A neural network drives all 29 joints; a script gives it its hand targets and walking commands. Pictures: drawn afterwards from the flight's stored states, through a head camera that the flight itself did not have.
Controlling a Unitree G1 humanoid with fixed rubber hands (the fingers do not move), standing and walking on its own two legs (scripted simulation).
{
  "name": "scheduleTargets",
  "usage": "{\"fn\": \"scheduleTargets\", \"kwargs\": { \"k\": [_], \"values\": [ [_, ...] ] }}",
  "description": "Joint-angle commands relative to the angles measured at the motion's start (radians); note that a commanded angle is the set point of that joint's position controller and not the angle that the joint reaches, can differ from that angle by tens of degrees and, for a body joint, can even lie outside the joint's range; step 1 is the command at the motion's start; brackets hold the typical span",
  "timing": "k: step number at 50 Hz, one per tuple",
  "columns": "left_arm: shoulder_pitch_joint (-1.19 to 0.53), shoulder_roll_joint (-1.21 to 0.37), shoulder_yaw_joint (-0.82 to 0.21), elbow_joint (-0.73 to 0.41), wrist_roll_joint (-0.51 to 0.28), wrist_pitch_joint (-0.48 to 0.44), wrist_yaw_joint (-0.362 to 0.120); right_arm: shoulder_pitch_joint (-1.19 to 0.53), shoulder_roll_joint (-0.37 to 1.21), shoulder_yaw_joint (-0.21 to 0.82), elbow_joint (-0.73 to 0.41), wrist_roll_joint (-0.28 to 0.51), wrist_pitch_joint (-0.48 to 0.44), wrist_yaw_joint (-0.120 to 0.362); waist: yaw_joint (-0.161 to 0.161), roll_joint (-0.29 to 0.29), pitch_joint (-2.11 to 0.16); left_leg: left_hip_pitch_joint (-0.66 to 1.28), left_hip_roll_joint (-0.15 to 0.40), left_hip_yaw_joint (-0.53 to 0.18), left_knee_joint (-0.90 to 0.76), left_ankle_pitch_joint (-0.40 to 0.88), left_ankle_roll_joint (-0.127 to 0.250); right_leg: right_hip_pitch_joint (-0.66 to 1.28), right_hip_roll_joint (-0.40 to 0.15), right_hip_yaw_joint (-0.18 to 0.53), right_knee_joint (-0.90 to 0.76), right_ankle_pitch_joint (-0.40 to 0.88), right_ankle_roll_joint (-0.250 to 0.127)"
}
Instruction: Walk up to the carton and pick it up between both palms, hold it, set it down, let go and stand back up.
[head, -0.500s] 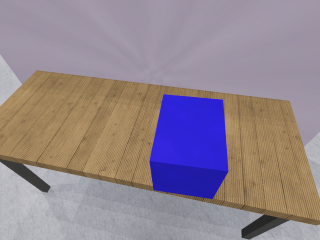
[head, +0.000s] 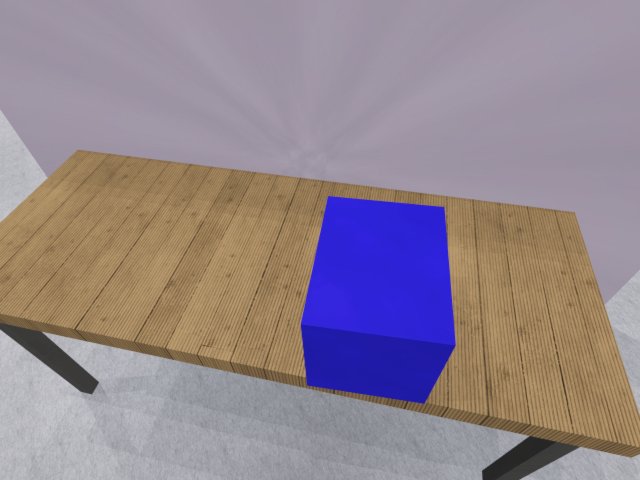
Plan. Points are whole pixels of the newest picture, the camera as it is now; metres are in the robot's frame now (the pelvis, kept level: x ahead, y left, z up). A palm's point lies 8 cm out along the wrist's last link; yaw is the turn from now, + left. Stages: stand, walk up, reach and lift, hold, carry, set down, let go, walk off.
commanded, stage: stand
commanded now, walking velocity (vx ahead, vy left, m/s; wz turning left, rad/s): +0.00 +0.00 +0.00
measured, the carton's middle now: (375, 297) +0.41 -0.06 -0.07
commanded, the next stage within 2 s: none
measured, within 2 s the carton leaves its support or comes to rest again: neither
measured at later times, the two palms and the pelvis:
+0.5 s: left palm out of the picture -0.03 +0.22 -0.15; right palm out of the picture -0.01 -0.20 -0.15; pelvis +0.00 +0.00 +0.00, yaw +0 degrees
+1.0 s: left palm out of the picture -0.03 +0.21 -0.15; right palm out of the picture +0.02 -0.22 -0.14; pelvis +0.01 +0.00 +0.00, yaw +0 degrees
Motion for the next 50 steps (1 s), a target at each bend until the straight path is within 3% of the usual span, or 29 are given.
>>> {"fn": "scheduleTargets", "kwargs": {
  "k": [1,3,4,5,7,8,9,11,12,13,15,17,18,19,20,21,25,27,28,31,32,35,37,39,41,42,44,48,50],
  "values": [
    [0.086,0.057,0.005,-0.004,0.000,-0.001,0.006,0.041,-0.082,-0.011,-0.026,-0.002,-0.011,-0.007,0.006,-0.016,0.060,-0.031,0.043,0.012,-0.054,0.285,0.046,-0.053,-0.113,0.107,-0.170,0.131,-0.031],
    [0.079,0.109,0.017,-0.007,-0.008,-0.003,0.001,0.061,-0.065,0.000,-0.033,0.002,-0.011,0.003,-0.008,-0.041,0.048,-0.030,0.048,0.026,-0.060,0.351,0.042,-0.035,-0.104,0.085,-0.136,0.148,-0.029],
    [0.094,0.086,0.019,-0.005,-0.004,-0.007,-0.001,0.063,-0.037,0.008,-0.027,0.000,-0.009,0.003,0.009,0.068,-0.021,0.034,0.048,0.030,-0.047,0.361,0.048,-0.027,-0.105,0.093,-0.128,0.126,-0.033],
    [0.117,0.121,0.023,-0.001,-0.004,-0.004,0.009,0.072,-0.072,-0.002,-0.016,-0.002,-0.020,0.001,-0.007,0.100,-0.011,-0.016,0.058,-0.012,-0.066,0.353,0.044,0.021,-0.084,0.084,-0.125,0.139,-0.023],
    [0.075,0.132,0.023,-0.006,-0.002,0.003,-0.002,0.056,-0.080,-0.005,-0.014,-0.005,-0.013,0.000,-0.002,-0.032,0.039,-0.048,0.038,0.008,-0.075,0.293,0.047,-0.023,-0.096,0.081,-0.143,0.048,-0.022],
    [0.130,0.058,0.001,0.006,-0.007,0.003,0.000,0.074,-0.098,-0.006,-0.016,-0.009,-0.009,-0.002,0.002,-0.019,0.069,-0.041,0.070,-0.036,-0.083,0.256,0.064,-0.067,-0.084,0.092,-0.134,0.059,-0.013],
    [0.105,0.022,-0.007,0.006,-0.001,0.007,0.000,0.048,-0.083,-0.013,-0.023,-0.001,-0.005,0.000,0.000,0.030,0.057,-0.044,0.053,0.000,-0.058,0.219,0.062,-0.060,-0.096,0.100,-0.168,0.046,-0.020],
    [0.088,0.104,0.012,-0.017,0.000,-0.002,0.004,0.055,-0.073,-0.005,-0.026,0.007,-0.001,0.005,-0.013,-0.003,0.080,-0.075,0.034,0.012,-0.070,0.179,0.049,-0.078,-0.116,0.111,-0.199,0.015,-0.032],
    [0.091,0.101,0.013,-0.015,0.003,-0.004,0.004,0.039,-0.045,-0.001,-0.021,-0.009,0.006,0.006,0.010,-0.046,0.084,-0.053,0.019,0.042,-0.045,0.152,0.034,-0.101,-0.134,0.133,-0.228,0.012,-0.036],
    [0.058,0.123,0.016,-0.024,0.003,-0.006,0.007,0.074,-0.005,0.006,-0.015,-0.003,0.002,0.009,-0.025,-0.090,0.043,-0.019,0.017,0.037,-0.002,0.104,0.040,-0.123,-0.156,0.146,-0.236,0.006,-0.064],
    [0.075,0.137,0.021,-0.018,0.003,-0.005,0.011,0.048,-0.058,0.001,-0.022,-0.010,-0.012,0.010,-0.013,0.054,0.075,-0.039,0.033,0.053,-0.037,0.215,0.036,-0.085,-0.155,0.131,-0.179,0.119,-0.066],
    [0.073,0.082,0.014,-0.026,-0.006,-0.002,0.002,0.129,-0.054,0.004,0.010,-0.005,-0.016,0.009,-0.028,0.058,0.013,-0.021,0.039,0.020,-0.080,0.293,0.045,-0.043,-0.088,0.073,-0.119,0.071,-0.034],
    [0.146,0.054,0.008,-0.006,-0.018,-0.002,0.005,0.111,-0.051,0.013,0.020,-0.012,-0.017,0.004,0.012,0.131,0.067,-0.040,0.051,-0.023,-0.090,0.299,0.058,-0.075,-0.066,0.084,-0.114,0.059,-0.014],
    [0.157,0.048,0.003,0.006,-0.008,0.003,-0.004,0.135,-0.046,0.013,0.011,0.001,-0.016,0.001,-0.007,0.033,0.011,0.005,0.071,-0.041,-0.092,0.273,0.076,-0.087,-0.059,0.087,-0.118,0.029,-0.021],
    [0.101,0.074,0.010,0.000,-0.007,0.009,-0.010,0.126,-0.079,0.001,0.001,0.001,-0.019,0.004,-0.023,0.022,0.029,-0.042,0.084,-0.088,-0.134,0.251,0.078,-0.035,-0.034,0.062,-0.086,0.040,-0.013],
    [0.135,0.026,0.003,-0.001,-0.017,0.008,-0.009,0.122,-0.090,0.003,0.008,0.000,-0.017,-0.003,0.005,0.103,0.029,-0.081,0.086,-0.112,-0.155,0.225,0.088,-0.011,-0.033,0.084,-0.075,0.058,-0.008],
    [0.109,0.044,-0.001,0.009,-0.001,-0.004,-0.007,0.086,-0.098,-0.004,0.006,0.002,-0.016,0.003,0.001,-0.023,0.034,-0.085,0.046,-0.031,-0.106,0.215,0.060,0.009,-0.081,0.109,-0.147,0.113,-0.021],
    [0.160,0.062,0.001,0.014,-0.008,-0.009,-0.002,0.080,-0.091,-0.006,0.006,0.002,-0.015,0.003,0.015,0.073,0.043,-0.056,0.032,0.005,-0.092,0.224,0.050,-0.014,-0.107,0.126,-0.166,0.136,-0.031],
    [0.126,0.095,0.008,0.010,-0.002,-0.009,0.001,0.086,-0.056,0.001,0.007,0.004,-0.019,0.007,-0.005,0.008,0.070,-0.078,0.026,-0.001,-0.092,0.198,0.039,-0.026,-0.100,0.118,-0.172,0.098,-0.025],
    [0.112,0.133,0.023,0.009,-0.003,-0.009,-0.001,0.079,-0.028,0.007,-0.010,0.003,-0.021,0.005,-0.006,-0.035,0.036,-0.046,0.039,0.016,-0.075,0.284,0.051,-0.015,-0.119,0.096,-0.140,0.153,-0.038],
    [0.099,0.072,0.016,-0.003,-0.006,-0.012,-0.001,0.085,-0.037,0.008,-0.006,0.004,-0.021,0.003,0.003,0.021,0.003,-0.050,0.037,0.028,-0.059,0.269,0.045,-0.010,-0.108,0.095,-0.157,0.147,-0.036],
    [0.146,0.044,-0.002,0.025,-0.011,-0.013,0.007,0.068,-0.075,-0.004,-0.013,0.003,-0.016,0.007,-0.002,-0.069,0.044,-0.020,0.037,0.037,-0.046,0.283,0.047,-0.060,-0.108,0.102,-0.168,0.179,-0.035],
    [0.110,0.069,0.008,-0.004,0.001,-0.017,0.004,0.114,-0.052,-0.006,0.022,-0.008,-0.001,-0.003,-0.008,0.026,0.065,0.002,0.039,0.039,-0.062,0.281,0.046,-0.096,-0.124,0.109,-0.160,0.087,-0.037],
    [0.116,0.062,0.007,0.001,-0.005,-0.012,0.002,0.109,-0.035,-0.002,0.013,0.003,-0.001,-0.002,-0.007,0.023,0.064,-0.034,0.030,0.028,-0.059,0.249,0.044,-0.079,-0.103,0.107,-0.169,0.063,-0.038],
    [0.116,0.074,0.013,0.012,0.004,-0.014,0.006,0.082,-0.063,-0.008,-0.008,0.000,-0.005,-0.002,0.000,-0.046,0.040,-0.008,0.027,0.038,-0.053,0.232,0.043,-0.074,-0.116,0.119,-0.192,0.063,-0.038],
    [0.121,0.066,0.012,0.010,0.007,-0.014,0.004,0.065,-0.044,0.000,0.003,-0.004,-0.006,0.004,0.004,0.036,0.054,-0.013,0.042,0.045,-0.054,0.289,0.045,-0.051,-0.119,0.109,-0.157,0.150,-0.040],
    [0.120,0.047,0.006,0.002,0.001,-0.011,0.004,0.038,-0.078,-0.008,-0.013,0.002,-0.011,0.002,-0.002,-0.048,0.047,-0.045,0.033,0.034,-0.040,0.252,0.039,-0.047,-0.111,0.097,-0.191,0.148,-0.034],
    [0.133,0.107,0.019,0.003,-0.008,-0.018,0.004,0.063,-0.052,-0.002,0.004,-0.003,-0.018,0.003,-0.003,0.084,0.055,0.015,0.049,0.034,-0.059,0.381,0.042,-0.070,-0.105,0.086,-0.144,0.210,-0.026],
    [0.116,0.106,0.021,0.004,0.002,-0.016,0.002,0.054,-0.029,0.010,-0.003,0.004,-0.021,0.004,-0.008,0.007,-0.029,0.046,0.068,-0.004,-0.062,0.365,0.061,-0.028,-0.073,0.076,-0.137,0.162,-0.023]
  ]
}}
